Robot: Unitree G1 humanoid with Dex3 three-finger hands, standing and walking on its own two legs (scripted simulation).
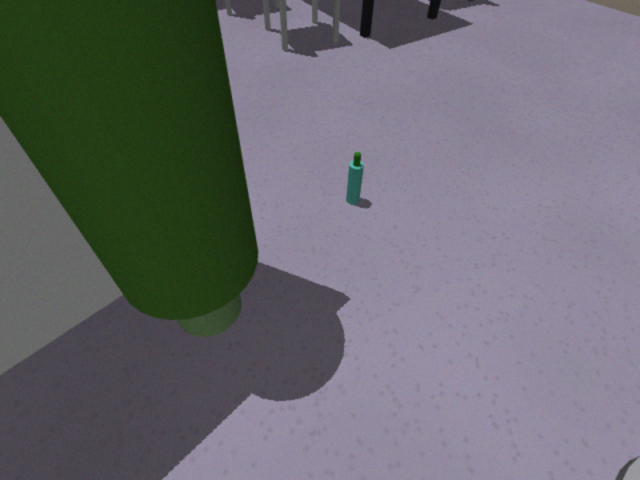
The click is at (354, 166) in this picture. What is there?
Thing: necked bottle
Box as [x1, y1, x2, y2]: [346, 152, 363, 204]
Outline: 359,152 356,152 354,154 354,159 349,164 346,200 351,204 358,202 363,167 362,162 359,160
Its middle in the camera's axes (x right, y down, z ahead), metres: +0.15 -0.27 +1.72
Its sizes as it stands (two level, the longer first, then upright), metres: 0.063 0.063 0.277
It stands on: the floor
